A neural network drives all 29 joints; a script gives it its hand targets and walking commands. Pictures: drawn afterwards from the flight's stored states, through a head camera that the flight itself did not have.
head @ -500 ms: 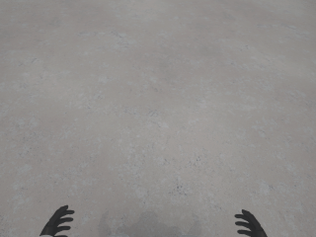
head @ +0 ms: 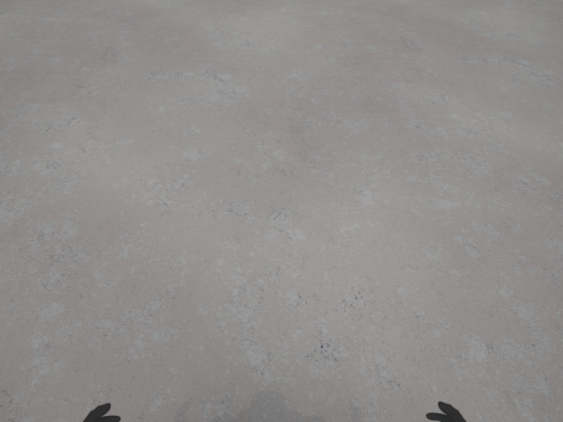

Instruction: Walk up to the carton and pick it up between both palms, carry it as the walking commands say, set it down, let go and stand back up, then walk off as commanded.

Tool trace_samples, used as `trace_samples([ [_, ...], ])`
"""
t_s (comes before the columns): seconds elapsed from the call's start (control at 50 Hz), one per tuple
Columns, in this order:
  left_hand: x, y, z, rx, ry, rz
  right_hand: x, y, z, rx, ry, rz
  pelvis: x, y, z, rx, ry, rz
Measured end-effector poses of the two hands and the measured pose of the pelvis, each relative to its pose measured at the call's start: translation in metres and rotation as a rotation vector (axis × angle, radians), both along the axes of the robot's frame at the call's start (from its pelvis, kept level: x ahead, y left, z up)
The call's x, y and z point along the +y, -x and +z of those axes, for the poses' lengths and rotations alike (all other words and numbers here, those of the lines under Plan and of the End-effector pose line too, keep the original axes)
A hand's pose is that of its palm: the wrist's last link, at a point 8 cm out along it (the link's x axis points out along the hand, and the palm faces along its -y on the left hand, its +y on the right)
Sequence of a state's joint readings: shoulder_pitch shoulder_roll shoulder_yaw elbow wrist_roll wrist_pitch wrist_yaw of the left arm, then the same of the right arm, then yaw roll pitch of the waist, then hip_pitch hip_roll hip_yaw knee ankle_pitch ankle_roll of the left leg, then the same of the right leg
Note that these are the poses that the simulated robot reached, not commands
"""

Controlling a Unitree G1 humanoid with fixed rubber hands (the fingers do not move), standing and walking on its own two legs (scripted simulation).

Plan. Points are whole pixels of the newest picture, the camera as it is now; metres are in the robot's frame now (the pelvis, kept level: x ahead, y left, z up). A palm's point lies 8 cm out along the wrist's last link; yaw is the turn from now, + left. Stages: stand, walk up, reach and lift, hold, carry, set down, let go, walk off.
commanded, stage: stand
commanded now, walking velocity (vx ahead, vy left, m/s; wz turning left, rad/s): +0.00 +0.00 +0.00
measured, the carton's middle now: out of the picture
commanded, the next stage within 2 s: walk up in 0.62 s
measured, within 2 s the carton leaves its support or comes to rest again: neither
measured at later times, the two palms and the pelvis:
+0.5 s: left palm out of the picture +0.05 +0.28 -0.12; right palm out of the picture +0.05 -0.27 -0.12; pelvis -0.01 +0.00 +0.00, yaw +0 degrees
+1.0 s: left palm out of the picture +0.01 +0.25 -0.14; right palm out of the picture +0.02 -0.26 -0.14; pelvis -0.03 -0.01 +0.00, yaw +1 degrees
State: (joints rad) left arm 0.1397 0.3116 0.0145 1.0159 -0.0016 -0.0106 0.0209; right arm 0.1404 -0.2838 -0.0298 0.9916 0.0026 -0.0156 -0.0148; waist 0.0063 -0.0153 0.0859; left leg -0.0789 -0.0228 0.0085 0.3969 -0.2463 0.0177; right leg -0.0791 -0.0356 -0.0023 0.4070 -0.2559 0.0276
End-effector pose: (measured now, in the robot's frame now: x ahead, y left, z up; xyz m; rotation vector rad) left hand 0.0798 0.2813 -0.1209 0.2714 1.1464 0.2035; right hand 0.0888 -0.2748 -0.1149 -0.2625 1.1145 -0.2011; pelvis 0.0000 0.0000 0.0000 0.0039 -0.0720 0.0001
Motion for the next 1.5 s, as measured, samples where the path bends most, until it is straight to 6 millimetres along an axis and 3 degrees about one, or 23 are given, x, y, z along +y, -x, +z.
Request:
trace_samples([
  [0.82,0.004,0.046,-0.004,0.072,0.011,0.016,0.001,0.056,-0.004,0.08,0.004,-0.046,0.004,0.022,0.002,0.005,0.0,-0.004],
  [0.92,-0.012,0.055,-0.014,0.106,0.035,0.03,0.003,0.062,-0.016,0.102,-0.027,-0.076,-0.003,0.03,-0.004,0.007,-0.012,-0.001],
  [1.04,-0.04,0.077,-0.021,0.136,0.088,0.075,0.02,0.071,-0.024,0.125,-0.08,-0.064,-0.008,0.035,-0.003,0.011,0.008,0.035],
  [1.12,-0.047,0.089,-0.028,0.129,0.113,0.121,0.029,0.075,-0.027,0.139,-0.088,-0.039,-0.008,0.041,-0.006,0.02,0.031,0.071],
  [1.28,-0.025,0.108,-0.052,0.109,0.125,0.185,0.042,0.075,-0.03,0.17,-0.036,0.076,0.005,0.055,-0.022,0.035,0.034,0.158],
  [1.42,-0.002,0.113,-0.032,0.052,0.064,0.194,0.042,0.055,-0.022,0.151,-0.021,0.17,0.001,0.069,-0.015,0.088,0.032,0.228],
  [1.5,-0.001,0.13,-0.021,0.029,0.029,0.239,0.039,0.037,-0.028,0.132,-0.038,0.216,-0.005,0.075,-0.015,0.103,0.036,0.271],
])
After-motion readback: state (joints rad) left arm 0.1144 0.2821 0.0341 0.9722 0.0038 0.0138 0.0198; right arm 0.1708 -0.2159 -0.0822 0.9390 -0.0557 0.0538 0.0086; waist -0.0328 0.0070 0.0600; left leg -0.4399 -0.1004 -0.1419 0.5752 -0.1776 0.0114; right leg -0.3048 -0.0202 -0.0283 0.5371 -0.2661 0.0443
